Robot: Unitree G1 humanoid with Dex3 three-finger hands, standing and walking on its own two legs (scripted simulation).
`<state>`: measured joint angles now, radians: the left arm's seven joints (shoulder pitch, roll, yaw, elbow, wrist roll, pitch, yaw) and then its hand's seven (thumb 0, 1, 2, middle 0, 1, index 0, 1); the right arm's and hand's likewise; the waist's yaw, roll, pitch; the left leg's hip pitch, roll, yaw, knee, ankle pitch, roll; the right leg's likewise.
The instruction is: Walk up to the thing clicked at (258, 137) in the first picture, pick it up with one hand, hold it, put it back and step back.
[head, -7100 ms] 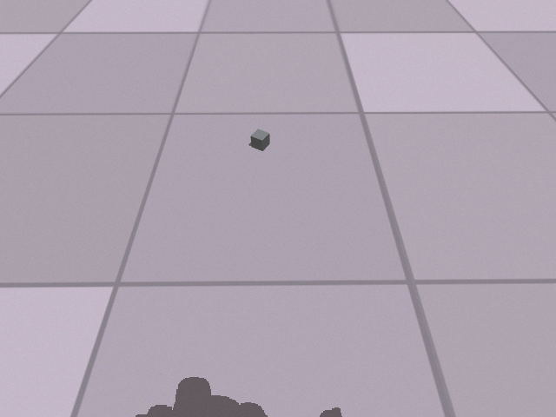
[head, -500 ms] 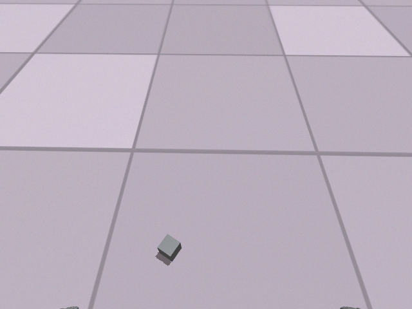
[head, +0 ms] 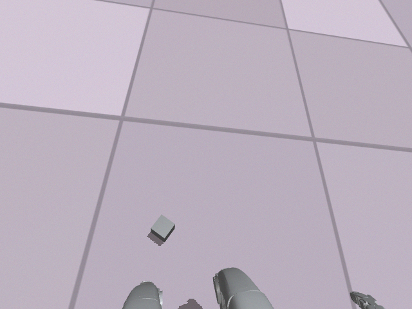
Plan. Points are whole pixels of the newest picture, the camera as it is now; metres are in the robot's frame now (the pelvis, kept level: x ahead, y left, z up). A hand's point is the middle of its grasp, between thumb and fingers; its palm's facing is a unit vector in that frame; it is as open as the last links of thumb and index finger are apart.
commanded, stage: walk up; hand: left
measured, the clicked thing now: (163, 228) +0.44 +0.10 -0.72
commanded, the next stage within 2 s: none
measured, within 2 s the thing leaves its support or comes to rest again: neither
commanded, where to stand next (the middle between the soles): +0.03 -0.06 m, yaw +0 degrees
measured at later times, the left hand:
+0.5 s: hand out of the picture +0.03 +0.17 -0.14, palm faces -0.10 -0.90 -0.43, open 7.4 cm
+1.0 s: hand out of the picture +0.02 +0.27 -0.16, palm faces -0.04 -0.93 -0.37, open 7.4 cm
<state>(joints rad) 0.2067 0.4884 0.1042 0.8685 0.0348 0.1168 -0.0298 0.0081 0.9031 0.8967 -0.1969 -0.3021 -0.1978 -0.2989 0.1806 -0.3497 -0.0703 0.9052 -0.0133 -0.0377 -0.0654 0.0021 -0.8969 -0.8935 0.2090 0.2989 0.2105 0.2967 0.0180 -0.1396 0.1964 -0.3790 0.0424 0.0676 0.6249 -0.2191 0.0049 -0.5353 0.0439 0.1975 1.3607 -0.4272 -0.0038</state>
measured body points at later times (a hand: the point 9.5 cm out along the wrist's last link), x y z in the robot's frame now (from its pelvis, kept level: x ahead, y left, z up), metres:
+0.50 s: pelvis -0.08 -0.09 -0.02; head -0.04 -0.13 +0.43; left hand +0.03 +0.22 -0.11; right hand -0.03 -0.43 -0.15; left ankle -0.06 +0.05 -0.65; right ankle -0.06 -0.23 -0.72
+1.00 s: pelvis -0.03 -0.01 +0.00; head -0.03 +0.02 +0.45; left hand +0.03 +0.32 -0.13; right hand -0.01 -0.35 -0.09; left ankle +0.00 +0.09 -0.72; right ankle -0.02 -0.17 -0.65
